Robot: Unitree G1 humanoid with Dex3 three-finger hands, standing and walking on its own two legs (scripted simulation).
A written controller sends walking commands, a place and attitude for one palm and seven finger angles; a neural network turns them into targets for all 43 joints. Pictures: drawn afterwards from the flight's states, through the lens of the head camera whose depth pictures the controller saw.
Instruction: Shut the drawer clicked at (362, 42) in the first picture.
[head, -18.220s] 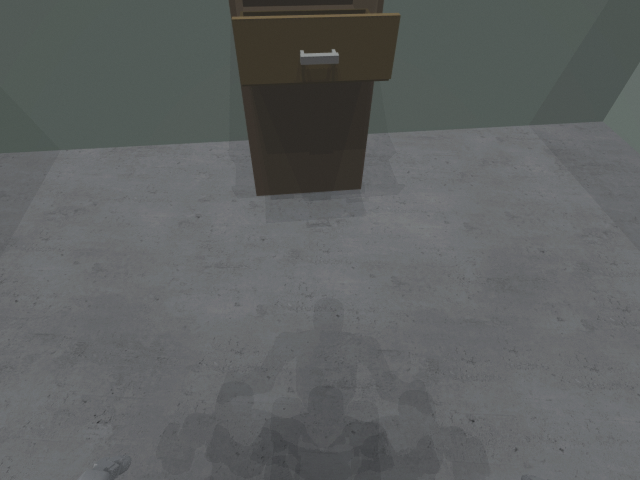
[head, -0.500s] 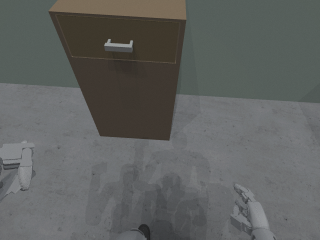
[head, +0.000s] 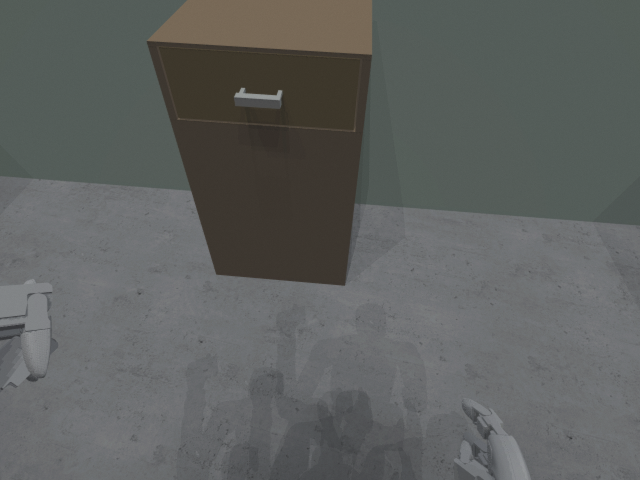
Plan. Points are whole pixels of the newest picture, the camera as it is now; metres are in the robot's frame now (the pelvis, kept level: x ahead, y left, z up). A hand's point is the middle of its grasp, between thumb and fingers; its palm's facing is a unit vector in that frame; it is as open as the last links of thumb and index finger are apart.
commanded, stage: stop stepping back and stand still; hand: left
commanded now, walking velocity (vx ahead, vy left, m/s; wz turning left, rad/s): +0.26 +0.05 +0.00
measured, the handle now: (259, 96) +0.91 +0.20 +0.02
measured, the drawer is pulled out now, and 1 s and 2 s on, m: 0.00 0.00 0.00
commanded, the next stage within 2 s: let the arm hang, fingers relaxed in 0.84 s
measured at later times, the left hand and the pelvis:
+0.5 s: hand (3, 463) +0.11 +0.23 +0.18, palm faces +0.42 -0.78 -0.46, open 3.3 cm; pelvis -0.08 -0.02 +0.00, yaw +1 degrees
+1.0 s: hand (49, 438) +0.14 +0.24 +0.11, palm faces +0.30 -0.80 -0.53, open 3.2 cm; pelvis -0.06 -0.01 +0.00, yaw +3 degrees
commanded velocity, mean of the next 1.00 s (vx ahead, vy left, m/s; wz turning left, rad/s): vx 0.10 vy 0.02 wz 0.00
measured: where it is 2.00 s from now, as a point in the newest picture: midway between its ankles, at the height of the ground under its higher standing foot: outside the picture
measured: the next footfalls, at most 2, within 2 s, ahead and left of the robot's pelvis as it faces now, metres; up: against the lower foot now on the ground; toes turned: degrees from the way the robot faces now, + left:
right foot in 0.40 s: +0.00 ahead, -0.09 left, +0.00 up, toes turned +0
left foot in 0.68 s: -0.03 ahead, +0.13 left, +0.00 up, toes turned +5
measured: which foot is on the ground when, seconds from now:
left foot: down 0.00-0.38, up 0.40-0.66, down 0.68-1.00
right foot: down 0.00-0.18, up 0.20-0.38, down 0.40-1.00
